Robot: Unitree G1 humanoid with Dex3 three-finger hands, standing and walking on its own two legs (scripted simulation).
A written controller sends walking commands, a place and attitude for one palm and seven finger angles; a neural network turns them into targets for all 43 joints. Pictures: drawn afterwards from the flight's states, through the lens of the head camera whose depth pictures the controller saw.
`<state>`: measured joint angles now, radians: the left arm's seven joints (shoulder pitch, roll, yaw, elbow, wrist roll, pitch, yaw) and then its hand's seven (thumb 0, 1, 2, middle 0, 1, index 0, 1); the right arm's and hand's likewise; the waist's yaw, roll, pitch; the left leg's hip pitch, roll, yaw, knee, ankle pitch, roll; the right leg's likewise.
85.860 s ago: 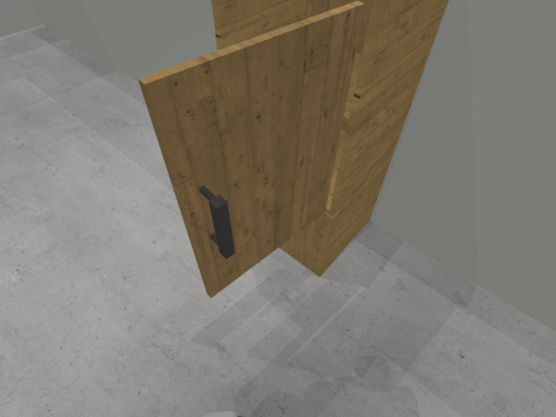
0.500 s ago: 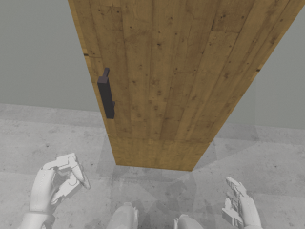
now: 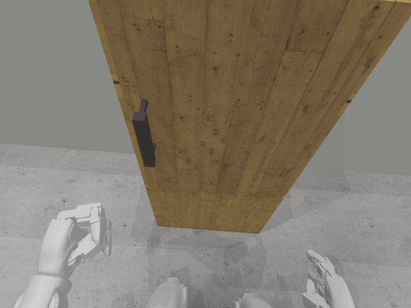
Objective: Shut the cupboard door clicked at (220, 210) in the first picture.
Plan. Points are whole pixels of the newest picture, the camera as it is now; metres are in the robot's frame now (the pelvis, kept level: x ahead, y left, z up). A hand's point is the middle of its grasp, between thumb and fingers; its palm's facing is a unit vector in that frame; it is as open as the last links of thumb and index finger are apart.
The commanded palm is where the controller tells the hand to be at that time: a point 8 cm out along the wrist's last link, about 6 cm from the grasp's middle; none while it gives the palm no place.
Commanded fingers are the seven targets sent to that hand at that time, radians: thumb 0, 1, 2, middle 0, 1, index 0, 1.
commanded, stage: raise the hand and make a fist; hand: left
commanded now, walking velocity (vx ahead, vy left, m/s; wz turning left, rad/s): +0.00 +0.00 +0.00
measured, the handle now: (147, 135) +0.45 +0.16 +0.04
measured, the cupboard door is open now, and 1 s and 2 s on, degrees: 0 0 0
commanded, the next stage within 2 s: bring the fist close to the handle in 0.20 s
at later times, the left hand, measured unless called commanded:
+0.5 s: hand (125, 228) +0.24 +0.16 +0.05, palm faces -0.01 -1.00 -0.04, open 3.1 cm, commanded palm +0.23 +0.21 +0.05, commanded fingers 0.00 0.90 0.90 -1.30 -1.50 -1.30 -1.50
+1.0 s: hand (141, 195) +0.31 +0.14 +0.05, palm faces -0.01 -1.00 -0.02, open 3.1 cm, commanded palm +0.29 +0.19 +0.05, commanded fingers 0.00 0.90 0.90 -1.30 -1.50 -1.30 -1.50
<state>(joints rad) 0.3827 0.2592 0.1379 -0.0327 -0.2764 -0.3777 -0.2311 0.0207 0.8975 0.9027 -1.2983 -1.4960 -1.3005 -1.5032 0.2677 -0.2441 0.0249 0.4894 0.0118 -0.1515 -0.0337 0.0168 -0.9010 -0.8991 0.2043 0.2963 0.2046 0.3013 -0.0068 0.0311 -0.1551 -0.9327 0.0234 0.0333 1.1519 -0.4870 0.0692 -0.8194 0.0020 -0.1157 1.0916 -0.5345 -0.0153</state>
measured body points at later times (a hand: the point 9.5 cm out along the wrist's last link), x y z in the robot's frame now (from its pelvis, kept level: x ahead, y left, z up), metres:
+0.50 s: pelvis +0.00 -0.03 -0.01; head +0.07 -0.02 +0.44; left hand +0.24 +0.21 +0.05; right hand +0.18 -0.26 -0.09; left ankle +0.04 +0.07 -0.65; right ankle +0.00 -0.12 -0.65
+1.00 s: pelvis +0.00 -0.03 +0.00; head +0.07 -0.03 +0.45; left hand +0.30 +0.20 +0.05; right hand +0.15 -0.28 -0.10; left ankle +0.04 +0.07 -0.65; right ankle +0.00 -0.12 -0.65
